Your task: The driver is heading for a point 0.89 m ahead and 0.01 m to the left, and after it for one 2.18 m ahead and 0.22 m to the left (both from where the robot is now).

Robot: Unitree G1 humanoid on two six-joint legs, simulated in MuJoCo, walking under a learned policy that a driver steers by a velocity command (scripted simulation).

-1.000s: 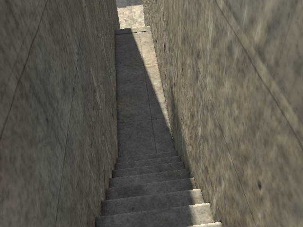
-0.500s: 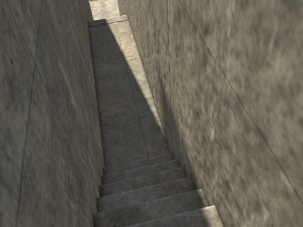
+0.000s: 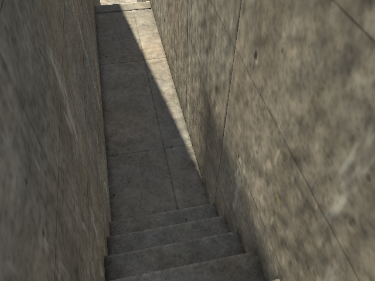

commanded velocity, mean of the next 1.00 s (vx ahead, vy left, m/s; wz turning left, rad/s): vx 0.56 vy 0.03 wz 0.00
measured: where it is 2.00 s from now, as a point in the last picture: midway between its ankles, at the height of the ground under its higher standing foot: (162, 206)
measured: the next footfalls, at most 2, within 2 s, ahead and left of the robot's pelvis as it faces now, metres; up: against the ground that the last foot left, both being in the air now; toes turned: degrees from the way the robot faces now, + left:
right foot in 0.02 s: +0.11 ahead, -0.05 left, -0.21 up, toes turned +3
left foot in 0.20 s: +0.28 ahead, +0.19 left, -0.41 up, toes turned +2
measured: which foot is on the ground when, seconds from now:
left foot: up 0.00-0.18, down 0.20-0.46, up 0.48-0.74, down 0.76-1.00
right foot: up 0.00-0.00, down 0.02-0.18, up 0.20-0.46, down 0.48-0.74, up 0.76-1.00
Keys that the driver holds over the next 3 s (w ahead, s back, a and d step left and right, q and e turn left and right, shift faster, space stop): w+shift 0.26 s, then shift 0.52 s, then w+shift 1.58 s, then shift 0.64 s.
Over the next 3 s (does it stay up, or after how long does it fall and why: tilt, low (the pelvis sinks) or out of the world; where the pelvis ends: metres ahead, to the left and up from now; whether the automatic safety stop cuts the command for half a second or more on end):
stays up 2.41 0.24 -1.46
